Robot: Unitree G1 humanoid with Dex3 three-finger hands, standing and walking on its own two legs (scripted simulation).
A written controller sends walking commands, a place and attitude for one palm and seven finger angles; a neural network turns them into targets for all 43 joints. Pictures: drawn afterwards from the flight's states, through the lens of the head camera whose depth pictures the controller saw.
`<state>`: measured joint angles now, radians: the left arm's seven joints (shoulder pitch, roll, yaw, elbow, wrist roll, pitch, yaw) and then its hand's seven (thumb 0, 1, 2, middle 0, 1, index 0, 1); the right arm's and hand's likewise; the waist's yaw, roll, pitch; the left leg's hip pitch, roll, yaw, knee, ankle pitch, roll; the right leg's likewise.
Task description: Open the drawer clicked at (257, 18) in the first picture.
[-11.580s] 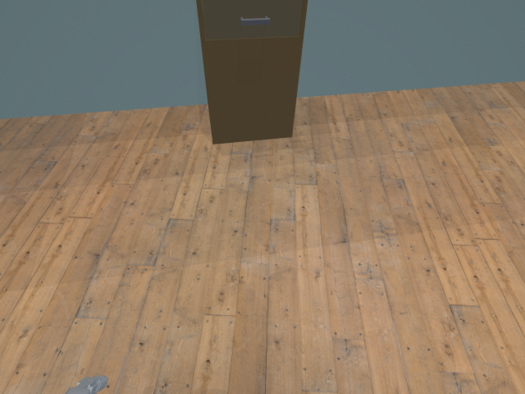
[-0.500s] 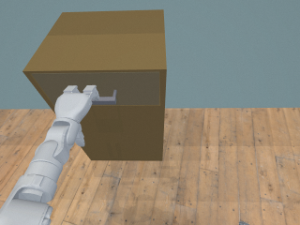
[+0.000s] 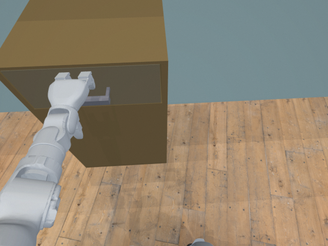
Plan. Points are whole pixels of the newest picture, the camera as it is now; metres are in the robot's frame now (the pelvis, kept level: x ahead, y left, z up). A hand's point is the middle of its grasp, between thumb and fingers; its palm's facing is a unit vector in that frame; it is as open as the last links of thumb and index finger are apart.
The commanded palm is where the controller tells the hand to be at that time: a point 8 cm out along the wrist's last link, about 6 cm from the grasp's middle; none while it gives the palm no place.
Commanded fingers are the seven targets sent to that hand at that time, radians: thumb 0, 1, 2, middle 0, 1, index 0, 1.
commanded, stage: move the hooked fingers above the handle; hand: left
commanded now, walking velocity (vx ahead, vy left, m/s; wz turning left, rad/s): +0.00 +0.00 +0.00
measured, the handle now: (89, 96) +0.56 +0.23 -0.03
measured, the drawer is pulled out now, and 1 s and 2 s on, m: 0.00 0.00 0.00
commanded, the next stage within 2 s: none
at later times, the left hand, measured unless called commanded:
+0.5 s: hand (81, 100) +0.51 +0.23 +0.01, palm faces -0.11 -0.01 -0.99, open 13.8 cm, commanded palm +0.49 +0.22 +0.08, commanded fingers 0.00 -0.50 0.30 -0.30 -1.20 -0.30 -1.20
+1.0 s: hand (79, 100) +0.50 +0.23 +0.03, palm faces -0.11 +0.00 -0.99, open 13.8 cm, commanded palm +0.48 +0.22 +0.08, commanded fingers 0.00 -0.50 0.30 -0.30 -1.20 -0.30 -1.20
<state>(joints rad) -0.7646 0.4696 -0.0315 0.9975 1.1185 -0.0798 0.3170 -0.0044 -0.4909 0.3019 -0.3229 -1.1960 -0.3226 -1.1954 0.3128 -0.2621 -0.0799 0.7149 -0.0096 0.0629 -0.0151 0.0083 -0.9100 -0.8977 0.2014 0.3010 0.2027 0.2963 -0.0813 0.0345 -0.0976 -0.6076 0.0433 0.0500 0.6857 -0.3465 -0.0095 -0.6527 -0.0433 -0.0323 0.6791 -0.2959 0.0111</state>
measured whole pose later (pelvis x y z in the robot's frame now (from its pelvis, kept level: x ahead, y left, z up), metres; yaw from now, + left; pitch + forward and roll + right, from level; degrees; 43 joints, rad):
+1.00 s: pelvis +0.01 +0.01 -0.01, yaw -1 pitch +19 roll -1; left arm -0.87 0.51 -0.03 1.11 1.09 -0.04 0.26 0.00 -0.49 0.30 -0.33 -1.20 -0.33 -1.21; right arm 0.35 -0.25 -0.06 0.71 -0.01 0.09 -0.01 0.01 -0.91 -0.90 0.20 0.30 0.20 0.30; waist -0.12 0.05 -0.12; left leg -0.69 0.05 0.06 0.74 -0.38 0.00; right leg -0.73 -0.03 -0.02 0.70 -0.31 0.02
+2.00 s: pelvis +0.01 +0.01 -0.01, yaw +0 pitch +19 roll -1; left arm -0.88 0.49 -0.08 1.06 1.07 -0.09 0.23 -0.01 -0.49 0.30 -0.33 -1.20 -0.32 -1.20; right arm 0.35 -0.25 -0.07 0.74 -0.02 0.07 -0.02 0.01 -0.91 -0.90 0.20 0.30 0.20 0.30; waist -0.11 0.03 -0.13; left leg -0.69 0.04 0.03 0.76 -0.39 0.01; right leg -0.71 -0.04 -0.04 0.70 -0.31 0.03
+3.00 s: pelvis +0.00 +0.01 -0.02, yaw +0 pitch +21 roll -1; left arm -0.93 0.55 0.00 1.12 1.12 -0.12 0.34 0.00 -0.49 0.30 -0.34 -1.21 -0.34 -1.21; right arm 0.36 -0.27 -0.06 0.75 -0.03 0.05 -0.02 0.01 -0.91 -0.90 0.20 0.30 0.20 0.30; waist -0.14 0.04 -0.13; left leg -0.79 0.05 0.03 0.82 -0.40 0.00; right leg -0.80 -0.04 -0.04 0.76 -0.33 0.02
